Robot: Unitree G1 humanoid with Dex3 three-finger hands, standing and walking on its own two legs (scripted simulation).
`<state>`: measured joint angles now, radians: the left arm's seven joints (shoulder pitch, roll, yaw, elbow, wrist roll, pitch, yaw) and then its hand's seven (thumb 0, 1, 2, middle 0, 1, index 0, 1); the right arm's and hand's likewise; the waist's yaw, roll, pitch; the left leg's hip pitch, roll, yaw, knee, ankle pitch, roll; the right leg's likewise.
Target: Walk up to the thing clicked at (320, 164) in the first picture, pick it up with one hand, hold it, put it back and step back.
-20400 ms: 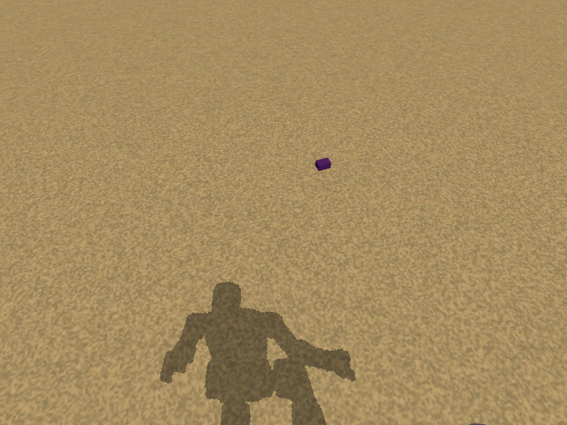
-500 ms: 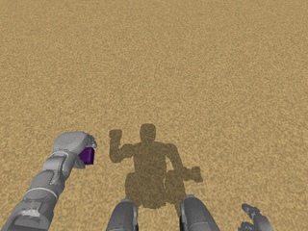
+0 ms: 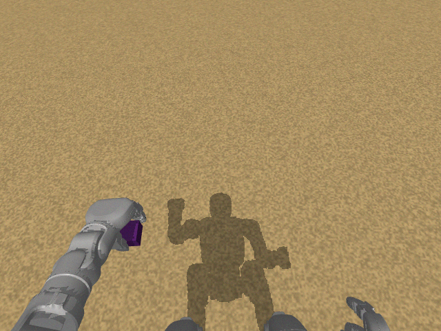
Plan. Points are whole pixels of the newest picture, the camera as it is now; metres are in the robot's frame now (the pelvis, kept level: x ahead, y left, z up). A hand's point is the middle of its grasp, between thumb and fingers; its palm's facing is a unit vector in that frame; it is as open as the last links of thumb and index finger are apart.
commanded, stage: hold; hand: left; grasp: from above
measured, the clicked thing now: (124, 233) +0.32 +0.23 -0.10
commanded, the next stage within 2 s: crouch in 1.74 s
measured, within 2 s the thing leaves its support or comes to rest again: neither
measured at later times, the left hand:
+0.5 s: hand (119, 230) +0.30 +0.21 -0.02, palm faces -0.47 -0.04 -0.88, open 7.5 cm
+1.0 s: hand (117, 238) +0.28 +0.21 -0.01, palm faces -0.46 -0.04 -0.89, open 7.5 cm
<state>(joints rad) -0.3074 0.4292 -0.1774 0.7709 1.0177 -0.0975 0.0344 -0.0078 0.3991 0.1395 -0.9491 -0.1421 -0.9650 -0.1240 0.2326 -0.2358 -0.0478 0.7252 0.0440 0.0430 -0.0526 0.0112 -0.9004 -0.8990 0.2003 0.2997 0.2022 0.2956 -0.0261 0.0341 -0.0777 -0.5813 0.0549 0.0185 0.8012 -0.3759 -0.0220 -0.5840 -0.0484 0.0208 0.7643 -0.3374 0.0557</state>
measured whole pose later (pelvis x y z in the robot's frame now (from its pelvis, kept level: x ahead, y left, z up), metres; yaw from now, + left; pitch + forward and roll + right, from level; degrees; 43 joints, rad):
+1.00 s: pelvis -0.01 -0.01 +0.02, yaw -1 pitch +2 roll +1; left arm -0.21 0.43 -0.19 0.56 0.99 -0.09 -0.08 0.00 0.40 0.08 -0.97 -0.12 -0.99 -0.10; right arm 0.17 -0.25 -0.03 0.69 0.06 0.07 -0.08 0.01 -0.91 -0.90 0.20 0.30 0.20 0.30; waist 0.01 0.05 -0.02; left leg -0.36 0.05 0.04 0.60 -0.27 -0.03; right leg -0.39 -0.05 0.03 0.61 -0.25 0.05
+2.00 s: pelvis +0.00 -0.01 +0.03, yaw -1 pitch +1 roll +1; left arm -0.21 0.42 -0.19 0.58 1.00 -0.11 -0.08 0.00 0.40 0.13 -0.96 -0.14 -0.97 -0.12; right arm 0.16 -0.24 -0.03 0.68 0.06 0.10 -0.09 0.01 -0.90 -0.90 0.20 0.30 0.20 0.30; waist 0.02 0.04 -0.01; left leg -0.29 0.05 0.04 0.52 -0.25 -0.03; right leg -0.33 -0.05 0.03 0.53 -0.24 0.04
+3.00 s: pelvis -0.07 +0.01 -0.29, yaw -1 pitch +37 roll -6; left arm -0.79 0.58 0.02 1.22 1.27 -0.22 0.32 0.00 0.40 0.14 -0.93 -0.18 -0.96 -0.14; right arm 0.18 -0.24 -0.04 0.74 -0.09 -0.03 0.05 0.01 -0.90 -0.90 0.20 0.30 0.20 0.30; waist -0.16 0.03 -0.18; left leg -1.99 0.01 -0.10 2.01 -0.66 -0.02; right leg -1.94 -0.05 0.02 1.93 -0.63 0.07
